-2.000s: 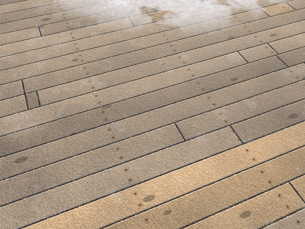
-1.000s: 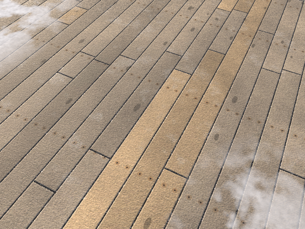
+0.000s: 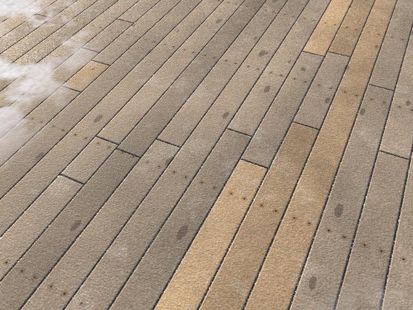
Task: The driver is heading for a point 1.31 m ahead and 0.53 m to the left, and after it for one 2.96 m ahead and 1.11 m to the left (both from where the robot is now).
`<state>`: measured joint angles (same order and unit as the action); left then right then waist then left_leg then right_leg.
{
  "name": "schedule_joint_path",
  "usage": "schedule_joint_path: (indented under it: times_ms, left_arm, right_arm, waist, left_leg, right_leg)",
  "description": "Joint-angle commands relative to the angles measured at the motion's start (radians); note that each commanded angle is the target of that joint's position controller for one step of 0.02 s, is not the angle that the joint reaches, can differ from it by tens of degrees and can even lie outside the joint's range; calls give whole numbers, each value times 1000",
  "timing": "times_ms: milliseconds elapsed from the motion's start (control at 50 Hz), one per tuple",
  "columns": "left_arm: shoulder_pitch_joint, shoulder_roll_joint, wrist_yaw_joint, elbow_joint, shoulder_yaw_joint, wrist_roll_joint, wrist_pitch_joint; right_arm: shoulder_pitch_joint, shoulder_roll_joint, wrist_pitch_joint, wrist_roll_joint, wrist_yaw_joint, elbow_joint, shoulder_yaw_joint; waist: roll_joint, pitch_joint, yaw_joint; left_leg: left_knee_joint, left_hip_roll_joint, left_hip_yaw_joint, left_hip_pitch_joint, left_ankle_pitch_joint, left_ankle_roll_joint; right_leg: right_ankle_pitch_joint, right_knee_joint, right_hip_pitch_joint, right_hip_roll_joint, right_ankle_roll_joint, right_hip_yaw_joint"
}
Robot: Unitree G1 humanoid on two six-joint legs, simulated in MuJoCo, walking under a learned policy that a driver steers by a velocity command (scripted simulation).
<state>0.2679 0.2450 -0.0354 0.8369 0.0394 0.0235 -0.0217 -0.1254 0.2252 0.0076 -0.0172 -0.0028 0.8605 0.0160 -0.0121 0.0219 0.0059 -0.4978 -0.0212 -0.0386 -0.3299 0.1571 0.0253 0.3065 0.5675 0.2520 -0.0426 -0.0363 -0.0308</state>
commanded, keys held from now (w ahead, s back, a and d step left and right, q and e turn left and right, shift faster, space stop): no key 0.64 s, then w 0.36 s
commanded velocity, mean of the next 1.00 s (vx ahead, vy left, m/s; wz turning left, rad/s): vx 0.10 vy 0.00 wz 0.00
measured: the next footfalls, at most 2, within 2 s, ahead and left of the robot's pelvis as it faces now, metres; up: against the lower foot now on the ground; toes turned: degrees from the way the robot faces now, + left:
right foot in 1.34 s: +0.48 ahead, -0.13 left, +0.00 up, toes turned +2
left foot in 1.90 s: +0.70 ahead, +0.19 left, +0.00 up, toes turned +26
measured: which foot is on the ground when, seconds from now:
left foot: down 0.00-1.00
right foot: down 0.00-0.90, up 0.92-1.00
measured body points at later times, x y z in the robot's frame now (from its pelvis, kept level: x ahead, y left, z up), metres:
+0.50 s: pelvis +0.04 -0.02 +0.00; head +0.05 -0.02 +0.45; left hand +0.10 +0.24 -0.14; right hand +0.15 -0.28 -0.13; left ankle +0.07 +0.10 -0.73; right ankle +0.00 -0.14 -0.73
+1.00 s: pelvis +0.12 +0.02 +0.00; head +0.12 +0.03 +0.45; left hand +0.15 +0.28 -0.14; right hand +0.11 -0.25 -0.14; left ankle +0.07 +0.10 -0.73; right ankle +0.04 -0.13 -0.65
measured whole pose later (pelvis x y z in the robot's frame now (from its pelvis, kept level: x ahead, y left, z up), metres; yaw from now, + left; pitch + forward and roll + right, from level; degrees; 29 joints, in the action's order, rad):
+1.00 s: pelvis +0.12 +0.02 +0.00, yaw +1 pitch +0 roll +0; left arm 0.30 0.25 -0.02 1.01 0.05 -0.04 0.08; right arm -0.31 0.23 0.11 0.01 -0.02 1.12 0.05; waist 0.03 0.00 0.03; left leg -0.49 -0.03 -0.05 -0.16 0.33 0.06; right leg 0.40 1.12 0.38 -0.02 0.05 -0.03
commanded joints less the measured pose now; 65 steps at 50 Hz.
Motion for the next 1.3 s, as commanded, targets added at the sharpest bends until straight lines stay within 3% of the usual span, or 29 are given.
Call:
schedule_joint_path:
  times_ms: [20, 80, 220, 520, 640, 660, 700, 740, 780, 800, 820, 860, 880, 900, 920, 940, 960, 1000, 1020, 1060, 1120, 1160, 1200, 1240, 1280, 1300]
  left_arm:
    - [-29, 97, 0, -41, 20, -4, 42]
    - [12, 109, 0, -16, 22, -14, 54]
    - [25, 102, -1, 24, 18, -18, 45]
    - [8, 83, -3, 120, 11, -18, 34]
    - [16, 77, -6, 156, 5, -17, 33]
    - [39, 71, -7, 171, 4, -19, 32]
    - [37, 99, -11, 172, 14, -29, 29]
    - [55, 121, -14, 163, 21, -37, 39]
    - [113, 165, -11, 180, 37, -50, 63]
    - [106, 176, -9, 182, 43, -52, 72]
    - [83, 162, -5, 175, 40, -51, 81]
    - [8, 137, 6, 150, 33, -54, 86]
    - [-36, 129, 10, 128, 30, -52, 89]
    - [-70, 71, 11, 93, 15, -48, 100]
    - [-84, 56, 6, 57, 12, -50, 118]
    - [-84, 90, 11, 57, 23, -71, 129]
    - [-65, 84, 22, 69, 22, -80, 137]
    - [-75, 92, 27, 77, 34, -63, 142]
    - [-83, 95, 32, 76, 40, -55, 138]
    - [-104, 64, 42, 69, 38, -49, 125]
    - [-236, 23, 45, 15, 20, -45, 116]
    - [-317, 15, 52, -13, 10, -49, 116]
    - [-376, 29, 60, -33, 8, -52, 117]
    - [-408, 47, 69, -56, 9, -56, 121]
    - [-387, 80, 75, -63, 20, -56, 130]
    - [-343, 107, 74, -57, 31, -55, 134]
  right_arm:
    - [14, 112, 10, 1, 14, -36, 28]
    - [18, 102, 13, 6, 12, -13, 28]
    - [26, 111, 2, 16, 15, 49, 33]
    - [46, 122, -21, 20, 35, 155, 39]
    - [44, 117, -23, 19, 38, 184, 39]
    - [26, 108, -24, 20, 38, 198, 37]
    - [17, 117, -24, 30, 38, 206, 44]
    - [47, 113, -4, 30, 34, 188, 44]
    - [73, 76, 32, 37, 20, 169, 39]
    - [75, 69, 47, 42, 11, 162, 38]
    - [59, 67, 60, 48, 3, 161, 38]
    - [-71, 69, 75, 55, -6, 206, 45]
    - [-181, 101, 76, 49, -5, 250, 60]
    - [-311, 195, 81, 45, -4, 281, 88]
    - [-422, 258, 91, 37, -18, 296, 96]
    - [-342, 182, 106, 24, -19, 277, 67]
    - [-277, 135, 116, 25, -19, 249, 53]
    - [-220, 103, 116, 26, -24, 222, 36]
    - [-231, 81, 108, 22, -22, 222, 26]
    - [-280, 83, 95, 18, -8, 228, 21]
    - [-294, 128, 83, 14, 14, 216, 24]
    - [-309, 146, 80, 15, 21, 209, 28]
    - [-351, 149, 79, 24, 22, 216, 32]
    - [-366, 146, 76, 35, 24, 221, 37]
    - [-348, 161, 69, 39, 26, 212, 47]
    - [-329, 176, 66, 37, 26, 202, 54]
  waist:
    - [105, 9, 19]
    - [59, -27, 3]
    - [15, -59, -7]
    - [19, -28, -2]
    - [18, -11, -1]
    - [21, -30, -3]
    - [52, 26, -3]
    - [79, 111, -22]
    - [174, 149, -38]
    - [199, 173, -32]
    - [191, 182, -13]
    - [153, 151, 61]
    - [97, 113, 100]
    - [-137, 62, 137]
    - [-304, -10, 160]
    - [-160, 23, 102]
    - [-104, 54, 69]
    - [-43, 74, 36]
    - [-56, 66, 32]
    - [-67, 56, 35]
    - [-46, 90, 51]
    - [-64, 105, 68]
    - [-69, 123, 82]
    - [-70, 141, 68]
    - [-72, 118, 29]
    - [-86, 79, -4]
  left_leg:
    - [57, 58, 72, 113, 92, 18]
    - [39, 60, 69, 116, -35, 23]
    - [7, 64, 66, 162, -205, 20]
    - [27, 63, 66, 189, -190, 11]
    - [42, 60, 64, 184, -146, 7]
    - [40, 45, 48, 188, -32, 8]
    - [0, 4, 13, 111, 331, 17]
    - [-47, 1, 14, -16, 450, 26]
    - [-198, -8, -34, -114, 312, 17]
    - [-250, 21, -13, -137, 266, 30]
    - [-235, 39, -1, -127, 269, 46]
    - [-43, 16, -26, 88, 250, 67]
    - [15, 22, 20, 252, 184, 70]
    - [167, 179, 327, 403, 297, 151]
    - [324, 380, 737, 524, 307, 280]
    - [314, 413, 744, 501, 292, 282]
    - [302, 376, 619, 470, 243, 247]
    - [320, 309, 416, 416, 89, 186]
    - [331, 269, 332, 390, -1, 163]
    - [347, 238, 241, 376, -138, 159]
    - [381, 225, 171, 318, -196, 166]
    - [405, 210, 132, 269, -173, 159]
    - [416, 223, 129, 261, -161, 163]
    - [397, 254, 147, 309, -196, 159]
    - [339, 280, 158, 371, -294, 141]
    - [278, 281, 157, 384, -435, 130]
  right_leg:
    - [74, -191, 119, -38, 36, -55]
    - [-84, -144, 42, -31, 35, -40]
    - [-250, -117, -22, -16, 41, -18]
    - [-233, -156, -41, 1, 39, 9]
    - [-177, -173, -31, 6, 38, 15]
    - [-69, -183, -39, 14, 43, 24]
    - [258, -201, 14, 8, 87, -6]
    - [462, -256, 45, -55, 140, -104]
    - [537, -356, -6, -194, 218, -297]
    - [514, -381, 0, -256, 251, -372]
    - [449, -370, 9, -268, 253, -375]
    - [306, -276, 84, -186, 195, -239]
    - [152, -154, 163, -116, 155, -145]
    - [15, 179, 315, 27, 76, 40]
    - [233, 485, 475, 101, 45, 28]
    - [238, 649, 561, 44, 68, -71]
    - [148, 694, 588, 1, 96, -80]
    - [-17, 618, 578, -68, 113, -49]
    - [-62, 570, 532, -82, 107, -28]
    - [-108, 489, 504, -81, 77, 13]
    - [-198, 276, 489, -66, 38, 45]
    - [-280, 134, 419, -38, 32, 72]
    - [-319, 61, 371, -18, 37, 82]
    - [-322, 4, 368, -16, 54, 52]
    - [-292, -43, 320, -5, 74, 35]
    - [-268, -48, 240, 17, 86, 45]
Keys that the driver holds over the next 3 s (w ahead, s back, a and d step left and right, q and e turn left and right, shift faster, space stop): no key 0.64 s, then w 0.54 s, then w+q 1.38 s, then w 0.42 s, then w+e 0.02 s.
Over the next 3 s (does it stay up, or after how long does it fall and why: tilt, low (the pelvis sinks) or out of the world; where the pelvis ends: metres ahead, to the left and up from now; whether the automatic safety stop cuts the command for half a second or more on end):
stays up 1.06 0.40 0.00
